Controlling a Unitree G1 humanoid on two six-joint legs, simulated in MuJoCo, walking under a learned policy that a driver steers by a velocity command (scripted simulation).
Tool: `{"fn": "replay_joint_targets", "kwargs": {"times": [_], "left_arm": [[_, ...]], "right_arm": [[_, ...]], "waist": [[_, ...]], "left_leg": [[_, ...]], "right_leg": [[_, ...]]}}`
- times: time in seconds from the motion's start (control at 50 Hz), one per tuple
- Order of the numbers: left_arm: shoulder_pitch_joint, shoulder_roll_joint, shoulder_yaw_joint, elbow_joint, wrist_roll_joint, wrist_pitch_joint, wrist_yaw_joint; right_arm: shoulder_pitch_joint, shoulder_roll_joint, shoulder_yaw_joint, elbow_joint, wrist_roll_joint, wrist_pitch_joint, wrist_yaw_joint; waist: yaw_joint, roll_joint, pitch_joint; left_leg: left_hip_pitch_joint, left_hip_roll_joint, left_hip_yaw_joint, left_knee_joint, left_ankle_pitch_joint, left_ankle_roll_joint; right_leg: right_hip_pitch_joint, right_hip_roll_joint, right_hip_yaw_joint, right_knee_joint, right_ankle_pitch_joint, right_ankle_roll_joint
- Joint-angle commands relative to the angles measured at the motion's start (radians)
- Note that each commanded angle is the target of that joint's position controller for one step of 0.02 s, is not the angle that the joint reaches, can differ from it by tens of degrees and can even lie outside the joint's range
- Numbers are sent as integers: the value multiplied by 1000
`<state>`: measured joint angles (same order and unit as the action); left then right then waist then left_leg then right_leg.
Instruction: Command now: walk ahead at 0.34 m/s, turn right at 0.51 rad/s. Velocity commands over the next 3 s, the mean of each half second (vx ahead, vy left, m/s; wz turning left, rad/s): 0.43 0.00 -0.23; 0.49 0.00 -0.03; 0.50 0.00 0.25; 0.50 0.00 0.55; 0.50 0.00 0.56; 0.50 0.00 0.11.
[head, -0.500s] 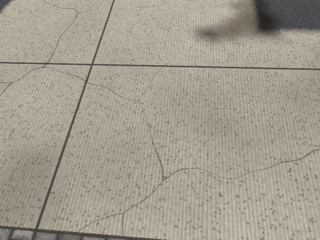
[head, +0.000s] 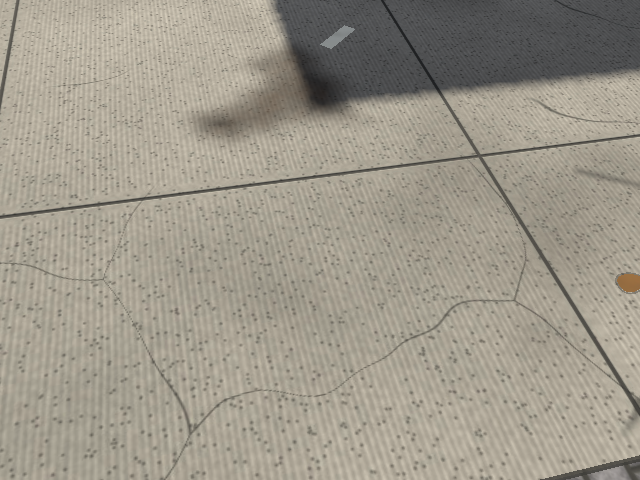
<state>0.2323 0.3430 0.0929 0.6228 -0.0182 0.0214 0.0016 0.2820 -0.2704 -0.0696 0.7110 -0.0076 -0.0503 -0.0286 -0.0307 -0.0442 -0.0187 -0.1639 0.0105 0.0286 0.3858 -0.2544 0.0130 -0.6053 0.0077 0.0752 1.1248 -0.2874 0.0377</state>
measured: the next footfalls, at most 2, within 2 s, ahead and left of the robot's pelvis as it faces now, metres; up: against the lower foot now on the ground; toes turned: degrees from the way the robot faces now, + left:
right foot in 0.26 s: +0.18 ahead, -0.18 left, +0.00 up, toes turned -6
left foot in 0.76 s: +0.55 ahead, +0.00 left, +0.00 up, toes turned -4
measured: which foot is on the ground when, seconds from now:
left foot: down 0.00-0.26, up 0.28-0.74, down 0.76-1.00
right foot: up 0.00-0.24, down 0.26-0.78, up 0.80-1.00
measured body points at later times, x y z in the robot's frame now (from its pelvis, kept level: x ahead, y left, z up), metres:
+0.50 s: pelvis +0.19 -0.10 +0.00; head +0.21 -0.12 +0.45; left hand +0.27 +0.17 -0.10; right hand +0.32 -0.38 -0.10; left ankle +0.30 +0.06 -0.67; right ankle +0.14 -0.18 -0.74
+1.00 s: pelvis +0.49 -0.08 +0.00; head +0.52 -0.08 +0.45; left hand +0.65 +0.18 -0.11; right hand +0.53 -0.36 -0.12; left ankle +0.51 +0.00 -0.74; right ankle +0.52 -0.25 -0.67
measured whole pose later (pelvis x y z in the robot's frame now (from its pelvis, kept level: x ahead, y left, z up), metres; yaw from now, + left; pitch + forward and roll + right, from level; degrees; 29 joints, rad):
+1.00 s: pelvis +0.49 -0.08 +0.00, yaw -6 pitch +1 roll +1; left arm 0.21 0.30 0.04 0.74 -0.01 -0.06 0.01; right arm 0.30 -0.27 -0.04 0.80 0.00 -0.09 0.03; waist -0.03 -0.04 0.04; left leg -0.19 -0.08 0.06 0.32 -0.15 0.08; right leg -0.62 -0.11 0.05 1.05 -0.25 0.01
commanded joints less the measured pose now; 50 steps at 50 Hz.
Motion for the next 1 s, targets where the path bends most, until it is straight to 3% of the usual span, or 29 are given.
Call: {"fn": "replay_joint_targets", "kwargs": {"times": [0.02,0.1,0.18,0.22,0.24,0.26,0.28,0.3,0.32,0.34,0.36,0.38,0.44,0.48,0.54,0.6,0.66,0.72,0.74,0.76,0.78,0.8,0.82,0.84,0.86,0.88,0.92,0.96,1.0], "left_arm": [[-129,27,-1,-108,-1,-34,-8],[-164,-8,-22,-110,2,-55,-25],[-165,15,-23,-110,-8,-64,-41],[-52,41,-5,-74,-8,-66,-39],[78,89,22,-34,-9,-65,-30],[247,162,44,-11,1,-60,-16],[275,274,55,-16,9,-65,-14],[256,175,31,-16,6,-82,-22],[202,128,11,-13,9,-92,-25],[147,91,-2,-16,10,-95,-28],[97,63,-12,-19,13,-95,-30],[68,48,-18,-21,21,-98,-28],[61,55,-15,6,19,-115,-20],[82,63,-13,32,16,-116,-13],[117,80,-11,66,12,-110,-3],[181,101,-6,107,2,-105,2],[208,109,-1,141,-3,-93,5],[197,136,7,153,1,-76,12],[181,138,6,153,5,-68,15],[177,121,-4,145,13,-64,20],[283,17,-36,115,27,-77,14],[320,-12,-51,141,15,-97,4],[207,95,-22,117,-16,-114,-4],[110,102,-23,84,-32,-124,-7],[60,85,-27,72,-19,-126,-4],[58,80,-21,77,-2,-118,0],[119,38,-27,98,4,-97,1],[104,18,-33,92,11,-81,7],[26,12,-37,66,19,-82,10]], "right_arm": [[17,-148,-34,-49,-2,-25,-1],[17,-189,-43,-27,13,-26,15],[50,-225,-51,7,44,-21,33],[39,-222,-45,21,50,-12,38],[54,-182,-29,31,42,-14,39],[43,-112,1,3,14,-20,39],[75,-39,24,-53,11,-45,38],[11,-155,-5,-45,39,-61,37],[-36,-178,-13,-60,56,-67,42],[-49,-160,-7,-52,45,-66,40],[-53,-150,-8,-47,25,-62,41],[-36,-140,-9,-40,22,-54,46],[-30,-108,-1,-21,15,-32,51],[-93,-92,6,-39,8,-28,49],[-213,-61,23,-67,15,-39,61],[-320,-56,30,-99,24,-48,79],[-364,-73,26,-123,24,-55,96],[-285,-115,9,-112,18,-54,94],[-168,-147,-10,-83,16,-51,85],[-5,-192,-28,-45,14,-47,72],[130,-290,-49,-29,-11,-43,61],[161,-237,-37,-7,11,-42,68],[101,-182,-20,-13,23,-37,62],[35,-156,-12,-20,21,-32,55],[-22,-137,-5,-20,12,-33,56],[-57,-111,2,-25,0,-40,57],[-75,-109,1,-20,-2,-51,60],[-70,-124,-3,0,6,-63,60],[-49,-144,-8,18,7,-63,52]], "waist": [[-42,168,65],[-42,177,80],[-32,186,96],[47,159,61],[109,115,-18],[181,-39,-155],[128,-311,-233],[165,-150,-192],[137,-133,-92],[109,-71,-43],[81,-57,5],[52,-72,19],[22,-35,36],[33,-9,60],[72,-18,86],[109,-8,117],[102,-10,125],[45,-52,44],[-22,-58,-38],[-97,-47,-153],[-78,150,-340],[-74,306,-470],[-89,213,-312],[-70,146,-168],[-32,71,-62],[3,76,-24],[46,110,-17],[59,108,13],[41,98,43]], "left_leg": [[104,240,-216,-241,-144,161],[45,239,-113,-250,-26,164],[23,280,-102,-217,-11,166],[-17,270,-70,-104,127,140],[-64,217,-5,84,283,106],[-234,149,76,437,128,42],[-582,-15,19,767,-305,-14],[-679,26,-97,896,-285,-8],[-718,73,-93,904,-194,19],[-687,110,-83,865,-100,25],[-649,130,-86,804,-34,19],[-592,145,-90,773,17,13],[-572,134,-69,696,108,-19],[-595,125,-64,576,187,-38],[-532,90,-33,346,341,-35],[-499,60,-20,210,406,-16],[-518,46,-32,137,344,23],[-373,-15,14,128,210,70],[-211,-51,47,113,205,99],[70,-1,2,145,256,140],[508,273,-397,173,210,282],[641,396,-790,-10,53,379],[531,357,-698,-60,-69,319],[370,317,-544,-84,-57,277],[201,277,-443,-120,32,256],[97,239,-373,-150,114,240],[-6,212,-309,-209,180,254],[-59,206,-241,-248,236,265],[-54,192,-190,-269,270,259]], "right_leg": [[-205,-47,2,-50,76,21],[-44,-60,-58,-318,103,7],[118,-50,-106,-487,38,-43],[322,-4,-147,-606,85,-87],[518,15,-141,-631,92,-116],[769,-169,97,-660,40,-171],[941,-386,610,-811,-135,-339],[881,-391,648,-876,-226,-348],[798,-361,513,-871,-190,-316],[702,-313,403,-878,-115,-294],[615,-272,322,-902,-23,-280],[553,-244,264,-928,56,-268],[507,-218,147,-971,277,-273],[511,-206,89,-978,371,-267],[492,-173,15,-995,376,-235],[534,-199,13,-1000,327,-233],[652,-244,20,-946,398,-220],[732,-247,12,-801,765,-189],[723,-216,-14,-653,933,-171],[586,-176,-38,-437,879,-139],[205,-50,-67,-30,436,-77],[4,83,42,209,-270,-46],[-109,13,88,272,-252,-56],[-130,-41,47,234,-172,-66],[-108,-86,16,155,-99,-66],[-52,-120,17,88,-48,-64],[33,-137,11,42,-7,-48],[21,-150,-2,-28,27,-25],[-29,-159,-9,-140,136,-7]]}}
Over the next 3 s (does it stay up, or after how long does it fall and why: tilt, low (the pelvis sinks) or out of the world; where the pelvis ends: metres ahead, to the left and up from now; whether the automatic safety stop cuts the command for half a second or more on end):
stays up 1.46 0.23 0.00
